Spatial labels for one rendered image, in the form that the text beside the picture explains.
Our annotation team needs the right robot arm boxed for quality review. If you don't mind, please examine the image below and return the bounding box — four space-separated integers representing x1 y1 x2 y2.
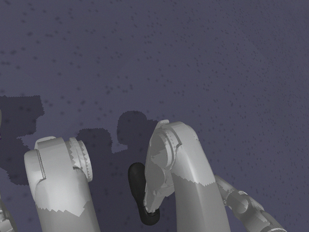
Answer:
226 190 287 232

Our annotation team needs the right robot hand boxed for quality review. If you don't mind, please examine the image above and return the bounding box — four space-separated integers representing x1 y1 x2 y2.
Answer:
214 174 237 206

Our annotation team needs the left robot arm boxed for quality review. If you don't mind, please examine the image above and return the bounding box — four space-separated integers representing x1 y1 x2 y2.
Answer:
0 194 18 232

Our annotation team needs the right robot foot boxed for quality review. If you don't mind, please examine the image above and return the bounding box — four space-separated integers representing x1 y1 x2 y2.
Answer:
128 162 160 226

